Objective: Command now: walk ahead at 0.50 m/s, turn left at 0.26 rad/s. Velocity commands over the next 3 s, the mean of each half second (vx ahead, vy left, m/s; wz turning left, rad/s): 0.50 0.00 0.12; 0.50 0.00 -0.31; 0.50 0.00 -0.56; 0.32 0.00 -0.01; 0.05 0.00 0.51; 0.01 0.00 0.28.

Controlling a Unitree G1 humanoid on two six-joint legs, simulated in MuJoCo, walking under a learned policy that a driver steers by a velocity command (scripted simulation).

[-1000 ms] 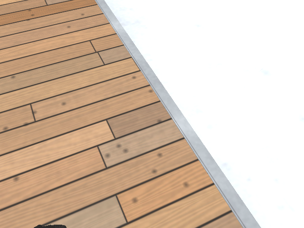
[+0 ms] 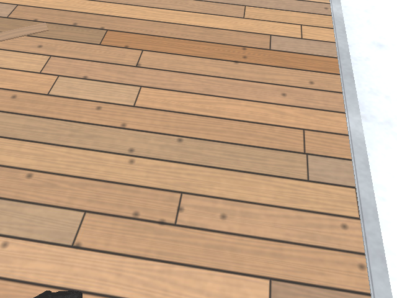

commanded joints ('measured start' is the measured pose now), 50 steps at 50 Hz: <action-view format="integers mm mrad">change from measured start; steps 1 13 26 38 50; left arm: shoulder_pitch -123 200 305 255 69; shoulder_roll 73 103 156 142 26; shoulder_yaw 10 27 33 23 13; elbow -94 -19 66 15 -55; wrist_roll -11 -2 -22 -47 -22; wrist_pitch -22 -9 3 6 57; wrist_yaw -15 -16 5 13 -17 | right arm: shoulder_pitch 42 -79 -310 12 -101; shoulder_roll -168 -145 -40 -130 -152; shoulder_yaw -45 -20 6 -34 -51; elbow -27 -77 -122 -46 40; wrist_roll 6 2 3 -12 -19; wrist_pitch -13 -23 -30 -31 -52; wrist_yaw -5 -2 20 5 -10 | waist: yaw -28 118 150 -38 27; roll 119 -9 -18 166 84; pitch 10 -47 25 -186 36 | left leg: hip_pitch -36 -650 -511 282 -9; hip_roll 266 169 179 462 353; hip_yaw -151 -11 81 -334 215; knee -87 879 271 -21 -209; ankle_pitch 173 -130 339 -46 276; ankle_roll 145 -47 -92 136 87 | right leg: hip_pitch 83 647 570 -119 17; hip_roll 33 -192 -93 15 -36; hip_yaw -25 375 26 38 -33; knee -92 -414 -501 629 131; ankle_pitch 52 -414 -7 -502 -11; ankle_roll -19 -285 -245 -66 -48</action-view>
